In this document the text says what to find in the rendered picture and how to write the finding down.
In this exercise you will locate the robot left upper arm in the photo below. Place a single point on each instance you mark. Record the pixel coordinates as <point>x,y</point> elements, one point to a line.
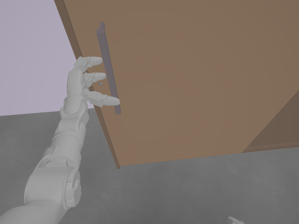
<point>50,193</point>

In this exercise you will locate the wardrobe door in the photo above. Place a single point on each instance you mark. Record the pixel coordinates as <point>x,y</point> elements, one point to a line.
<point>195,78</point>
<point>283,128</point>

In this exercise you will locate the handle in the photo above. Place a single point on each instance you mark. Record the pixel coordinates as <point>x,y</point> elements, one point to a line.
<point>102,39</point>

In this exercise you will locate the left robot hand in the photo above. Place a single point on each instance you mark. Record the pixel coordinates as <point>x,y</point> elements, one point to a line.
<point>77,82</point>

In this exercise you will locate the left robot forearm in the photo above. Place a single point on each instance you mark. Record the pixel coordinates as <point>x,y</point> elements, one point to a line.
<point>69,136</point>

